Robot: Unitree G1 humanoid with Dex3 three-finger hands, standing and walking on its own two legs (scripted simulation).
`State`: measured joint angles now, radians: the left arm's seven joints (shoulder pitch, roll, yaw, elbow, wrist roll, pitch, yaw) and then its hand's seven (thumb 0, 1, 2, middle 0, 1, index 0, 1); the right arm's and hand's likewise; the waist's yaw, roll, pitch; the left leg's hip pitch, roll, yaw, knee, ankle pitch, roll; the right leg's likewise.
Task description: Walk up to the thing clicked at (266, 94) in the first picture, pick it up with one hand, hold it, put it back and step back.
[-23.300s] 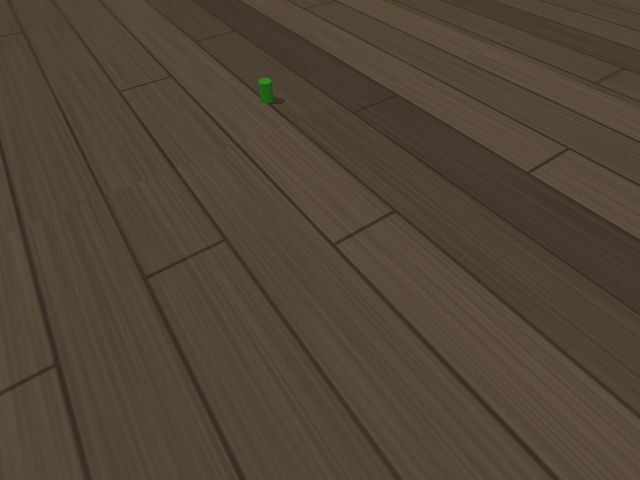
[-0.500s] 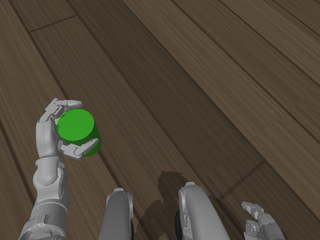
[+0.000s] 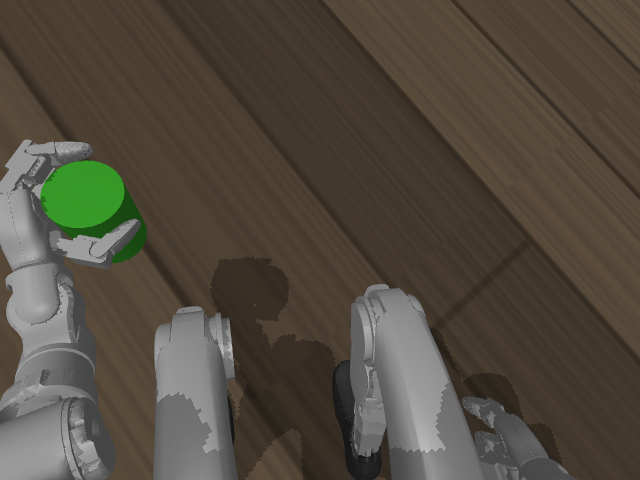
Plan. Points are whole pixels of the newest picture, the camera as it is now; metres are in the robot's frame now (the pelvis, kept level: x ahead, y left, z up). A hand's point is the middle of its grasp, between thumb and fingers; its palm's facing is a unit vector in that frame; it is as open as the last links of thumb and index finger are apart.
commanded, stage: crouch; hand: left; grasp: from the side
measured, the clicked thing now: (101, 216) +0.45 +0.23 -0.09
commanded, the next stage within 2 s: lower in 0.72 s
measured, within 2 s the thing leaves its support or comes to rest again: neither
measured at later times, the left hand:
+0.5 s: hand (112, 223) +0.46 +0.24 -0.15, palm faces +0.20 -0.98 -0.04, open 11.0 cm
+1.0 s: hand (125, 234) +0.46 +0.24 -0.21, palm faces +0.20 -0.98 -0.03, open 11.0 cm
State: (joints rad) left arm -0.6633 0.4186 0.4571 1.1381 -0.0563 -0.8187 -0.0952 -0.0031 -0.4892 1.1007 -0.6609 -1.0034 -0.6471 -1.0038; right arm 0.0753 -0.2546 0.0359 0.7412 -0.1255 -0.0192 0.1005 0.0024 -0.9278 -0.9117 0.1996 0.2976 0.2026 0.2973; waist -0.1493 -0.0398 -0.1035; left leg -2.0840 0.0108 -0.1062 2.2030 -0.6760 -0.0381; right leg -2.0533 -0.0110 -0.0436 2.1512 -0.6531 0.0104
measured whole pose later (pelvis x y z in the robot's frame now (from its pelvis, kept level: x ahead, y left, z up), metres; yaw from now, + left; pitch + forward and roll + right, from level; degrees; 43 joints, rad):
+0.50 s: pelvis +0.00 +0.01 -0.07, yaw -4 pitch +27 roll -8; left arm -0.68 0.53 0.54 1.16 -0.05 -0.82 -0.14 0.00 -0.49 1.10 -0.66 -1.00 -0.65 -1.00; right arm 0.05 -0.30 0.14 0.72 -0.18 0.01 0.12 0.00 -0.93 -0.91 0.20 0.30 0.20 0.30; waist -0.20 -0.07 0.03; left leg -2.25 0.00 -0.18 2.46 -0.69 -0.04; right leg -2.19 0.01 -0.09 2.36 -0.64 0.03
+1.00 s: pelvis -0.01 +0.01 -0.09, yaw -6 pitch +22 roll -11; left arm -0.67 0.63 0.53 1.25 -0.06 -0.88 -0.09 0.00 -0.49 1.10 -0.66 -1.00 -0.65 -1.00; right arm -0.02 -0.33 0.26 0.67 -0.23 0.03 0.14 0.00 -0.93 -0.91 0.20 0.30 0.20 0.30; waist -0.23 -0.12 0.14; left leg -2.26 -0.01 -0.24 2.56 -0.69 -0.03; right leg -2.17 0.02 -0.13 2.40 -0.63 0.05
